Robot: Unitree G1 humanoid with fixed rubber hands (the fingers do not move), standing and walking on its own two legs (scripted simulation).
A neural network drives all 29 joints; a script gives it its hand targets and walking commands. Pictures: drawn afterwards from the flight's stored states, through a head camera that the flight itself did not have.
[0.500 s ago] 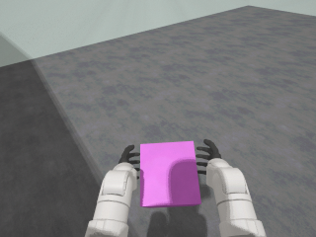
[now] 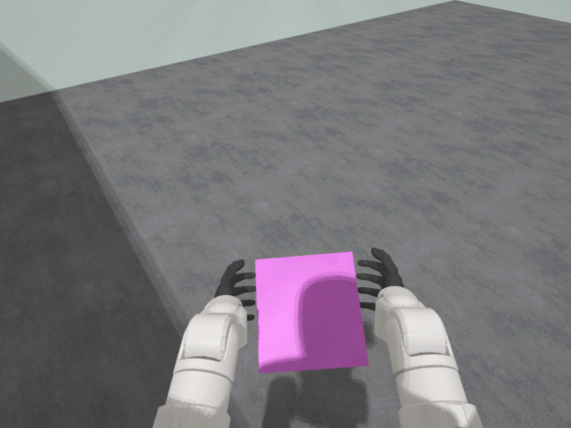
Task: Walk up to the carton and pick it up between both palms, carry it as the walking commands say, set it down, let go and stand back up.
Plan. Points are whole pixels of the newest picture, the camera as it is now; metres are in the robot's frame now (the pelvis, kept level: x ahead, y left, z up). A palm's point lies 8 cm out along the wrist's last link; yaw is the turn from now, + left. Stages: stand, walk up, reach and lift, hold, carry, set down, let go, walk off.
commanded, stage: carry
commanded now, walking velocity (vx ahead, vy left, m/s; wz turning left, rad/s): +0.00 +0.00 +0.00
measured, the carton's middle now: (308, 316) +0.34 +0.00 -0.05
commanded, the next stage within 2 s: none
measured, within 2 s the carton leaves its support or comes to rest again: neither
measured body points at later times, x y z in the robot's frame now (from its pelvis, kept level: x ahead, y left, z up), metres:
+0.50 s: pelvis +0.08 +0.00 +0.00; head +0.02 +0.00 +0.45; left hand +0.35 +0.13 +0.09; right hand +0.37 -0.10 +0.10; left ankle +0.08 +0.10 -0.71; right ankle +0.05 -0.10 -0.73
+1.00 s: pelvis +0.22 +0.04 +0.02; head +0.29 +0.05 +0.46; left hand +0.53 +0.19 +0.05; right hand +0.56 -0.04 +0.06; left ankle +0.13 +0.12 -0.71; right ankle +0.16 -0.08 -0.70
